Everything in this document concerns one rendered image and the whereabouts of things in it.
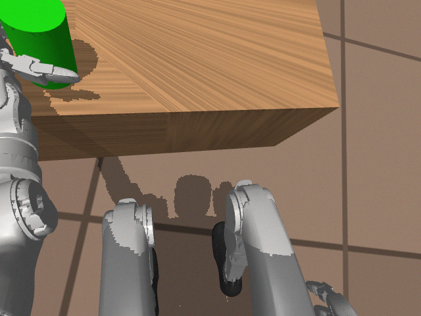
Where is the can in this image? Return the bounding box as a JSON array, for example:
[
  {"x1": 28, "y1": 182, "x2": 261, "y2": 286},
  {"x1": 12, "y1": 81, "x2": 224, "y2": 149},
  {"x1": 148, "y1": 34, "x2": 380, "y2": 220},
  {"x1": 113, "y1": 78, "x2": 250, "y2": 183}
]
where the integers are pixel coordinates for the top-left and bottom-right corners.
[{"x1": 0, "y1": 0, "x2": 78, "y2": 90}]

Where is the left robot hand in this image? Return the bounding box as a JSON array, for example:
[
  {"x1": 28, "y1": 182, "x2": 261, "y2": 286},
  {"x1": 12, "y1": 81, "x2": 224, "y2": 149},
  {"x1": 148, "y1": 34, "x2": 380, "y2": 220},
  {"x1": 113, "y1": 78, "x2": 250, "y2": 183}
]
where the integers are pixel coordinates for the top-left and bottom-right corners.
[{"x1": 0, "y1": 23, "x2": 80, "y2": 86}]

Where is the left robot arm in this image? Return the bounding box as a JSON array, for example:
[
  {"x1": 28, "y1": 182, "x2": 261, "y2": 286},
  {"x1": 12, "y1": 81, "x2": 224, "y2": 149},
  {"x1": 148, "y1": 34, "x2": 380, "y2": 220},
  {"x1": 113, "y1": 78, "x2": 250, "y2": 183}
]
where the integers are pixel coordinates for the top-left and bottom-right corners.
[{"x1": 0, "y1": 69, "x2": 58, "y2": 316}]

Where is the right robot hand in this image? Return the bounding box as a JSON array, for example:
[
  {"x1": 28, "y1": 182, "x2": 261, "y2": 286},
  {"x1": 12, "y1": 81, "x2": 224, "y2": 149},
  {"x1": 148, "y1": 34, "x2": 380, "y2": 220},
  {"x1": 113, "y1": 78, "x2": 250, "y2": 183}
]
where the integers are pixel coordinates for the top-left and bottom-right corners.
[{"x1": 306, "y1": 280, "x2": 358, "y2": 316}]

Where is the right robot foot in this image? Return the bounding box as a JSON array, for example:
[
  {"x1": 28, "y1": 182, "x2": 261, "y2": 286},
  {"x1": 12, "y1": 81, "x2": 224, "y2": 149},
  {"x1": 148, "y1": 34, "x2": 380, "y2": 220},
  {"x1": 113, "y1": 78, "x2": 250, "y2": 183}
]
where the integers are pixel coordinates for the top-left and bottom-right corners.
[{"x1": 212, "y1": 221, "x2": 242, "y2": 297}]

